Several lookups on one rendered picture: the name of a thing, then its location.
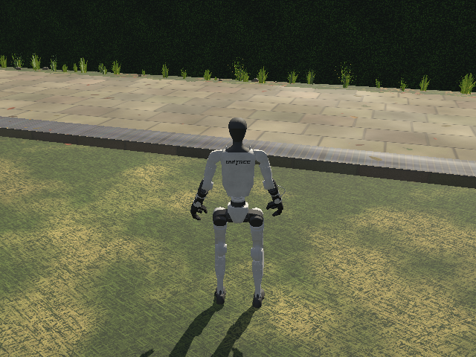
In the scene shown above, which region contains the left robot thigh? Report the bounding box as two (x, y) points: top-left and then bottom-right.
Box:
(213, 207), (228, 257)

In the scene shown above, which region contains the left robot upper arm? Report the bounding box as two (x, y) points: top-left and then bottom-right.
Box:
(202, 149), (222, 190)

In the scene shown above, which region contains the right robot hand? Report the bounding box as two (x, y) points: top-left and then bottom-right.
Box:
(266, 201), (283, 216)

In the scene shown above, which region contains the robot left forearm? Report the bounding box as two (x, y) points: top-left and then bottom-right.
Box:
(193, 179), (209, 207)

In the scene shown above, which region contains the robot torso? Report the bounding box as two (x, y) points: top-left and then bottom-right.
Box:
(221, 146), (255, 223)

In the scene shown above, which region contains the left robot hand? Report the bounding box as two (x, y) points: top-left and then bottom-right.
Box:
(190, 203), (208, 220)

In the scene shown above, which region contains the right robot upper arm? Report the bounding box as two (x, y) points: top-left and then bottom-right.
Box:
(254, 149), (275, 190)

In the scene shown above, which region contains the robot right forearm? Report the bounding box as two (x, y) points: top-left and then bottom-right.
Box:
(268, 178), (282, 204)

